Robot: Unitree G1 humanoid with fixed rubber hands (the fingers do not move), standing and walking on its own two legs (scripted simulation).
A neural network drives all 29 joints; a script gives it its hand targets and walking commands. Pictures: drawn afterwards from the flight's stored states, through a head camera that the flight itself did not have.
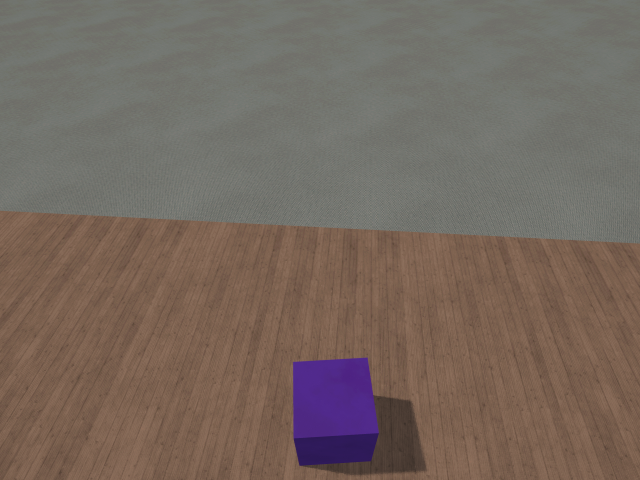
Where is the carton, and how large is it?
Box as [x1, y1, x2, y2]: [293, 358, 378, 465]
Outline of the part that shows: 367,358 293,362 293,435 299,465 365,461 371,459 378,430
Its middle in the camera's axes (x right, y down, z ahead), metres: +0.04 +0.49 +1.10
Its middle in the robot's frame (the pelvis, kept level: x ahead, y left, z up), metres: +0.46 +0.00 -0.66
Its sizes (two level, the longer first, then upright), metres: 0.210 0.200 0.250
